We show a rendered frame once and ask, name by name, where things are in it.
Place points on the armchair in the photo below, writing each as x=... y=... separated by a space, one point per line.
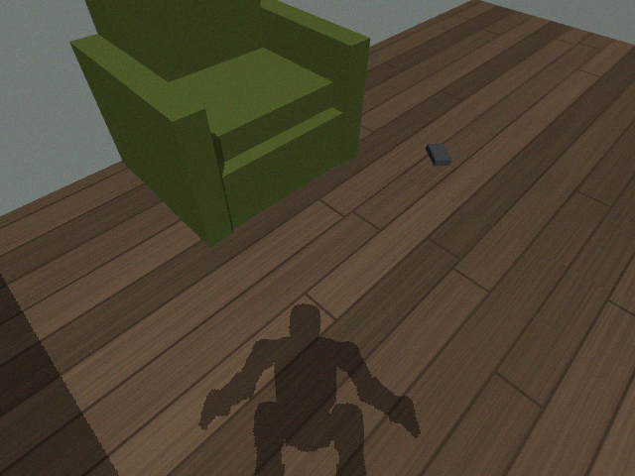
x=224 y=107

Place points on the small box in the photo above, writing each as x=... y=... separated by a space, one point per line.
x=438 y=155

